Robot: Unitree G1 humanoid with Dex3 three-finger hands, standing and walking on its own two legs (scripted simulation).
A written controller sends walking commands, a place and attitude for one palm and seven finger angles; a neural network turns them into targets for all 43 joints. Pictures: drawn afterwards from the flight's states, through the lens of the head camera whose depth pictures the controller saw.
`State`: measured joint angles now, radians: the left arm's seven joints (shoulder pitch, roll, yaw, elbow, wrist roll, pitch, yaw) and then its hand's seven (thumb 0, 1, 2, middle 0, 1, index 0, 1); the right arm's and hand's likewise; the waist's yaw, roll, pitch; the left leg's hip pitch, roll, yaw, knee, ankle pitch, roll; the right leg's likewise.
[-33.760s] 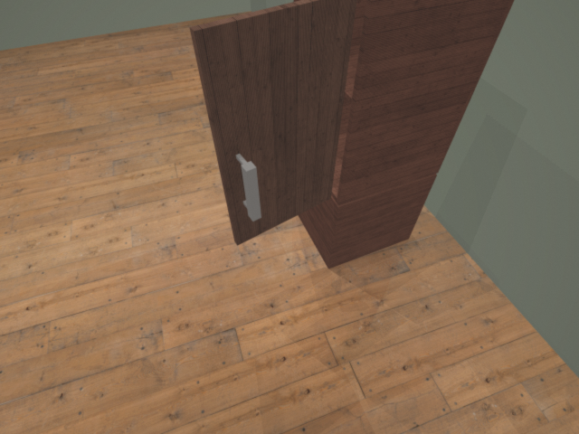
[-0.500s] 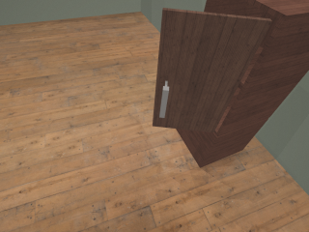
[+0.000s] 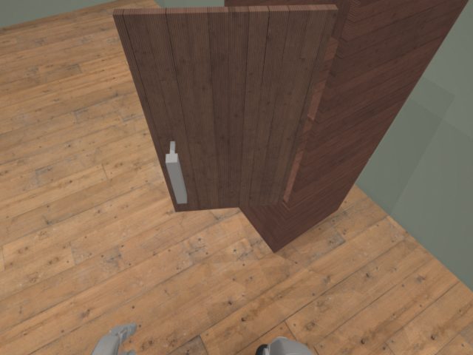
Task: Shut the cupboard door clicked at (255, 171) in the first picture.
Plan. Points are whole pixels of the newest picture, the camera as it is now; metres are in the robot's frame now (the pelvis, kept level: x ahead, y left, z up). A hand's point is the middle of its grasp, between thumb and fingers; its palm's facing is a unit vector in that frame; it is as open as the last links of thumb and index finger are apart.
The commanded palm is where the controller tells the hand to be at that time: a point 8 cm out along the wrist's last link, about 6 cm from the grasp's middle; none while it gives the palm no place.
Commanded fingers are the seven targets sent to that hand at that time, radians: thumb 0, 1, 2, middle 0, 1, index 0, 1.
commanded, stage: come to a stop and stand still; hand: left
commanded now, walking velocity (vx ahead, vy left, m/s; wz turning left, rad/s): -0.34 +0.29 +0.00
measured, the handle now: (177, 173) +0.51 +0.14 -0.09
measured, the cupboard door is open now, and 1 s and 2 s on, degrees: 61 61 61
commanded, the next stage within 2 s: look again from close up in 1.08 s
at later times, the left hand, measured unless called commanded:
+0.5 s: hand out of the picture +0.07 +0.20 -0.16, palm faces +0.10 -0.97 -0.21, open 7.3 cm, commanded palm none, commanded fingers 0.00 0.90 0.90 -0.20 -0.30 -0.20 -0.30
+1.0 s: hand out of the picture +0.01 +0.14 -0.16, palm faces +0.03 -0.99 -0.16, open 7.4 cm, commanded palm none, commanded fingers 0.00 0.90 0.90 -0.20 -0.30 -0.20 -0.30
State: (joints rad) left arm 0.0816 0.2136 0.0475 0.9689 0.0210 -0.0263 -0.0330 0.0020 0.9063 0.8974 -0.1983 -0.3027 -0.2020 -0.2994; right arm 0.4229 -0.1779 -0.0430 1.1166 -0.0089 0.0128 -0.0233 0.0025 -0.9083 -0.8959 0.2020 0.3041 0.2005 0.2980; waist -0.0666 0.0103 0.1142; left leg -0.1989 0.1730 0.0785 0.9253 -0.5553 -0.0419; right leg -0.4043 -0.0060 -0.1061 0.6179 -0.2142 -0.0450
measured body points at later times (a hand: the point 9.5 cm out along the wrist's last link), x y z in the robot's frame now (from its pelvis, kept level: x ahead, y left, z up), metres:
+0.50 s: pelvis +0.03 +0.00 +0.02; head +0.06 +0.03 +0.46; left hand +0.06 +0.25 -0.15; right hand +0.15 -0.22 -0.12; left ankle +0.06 +0.09 -0.72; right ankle +0.02 -0.12 -0.69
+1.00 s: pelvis +0.01 -0.02 +0.02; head +0.01 -0.01 +0.47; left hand +0.01 +0.19 -0.14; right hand -0.02 -0.26 -0.13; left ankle +0.06 +0.09 -0.72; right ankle -0.03 -0.15 -0.72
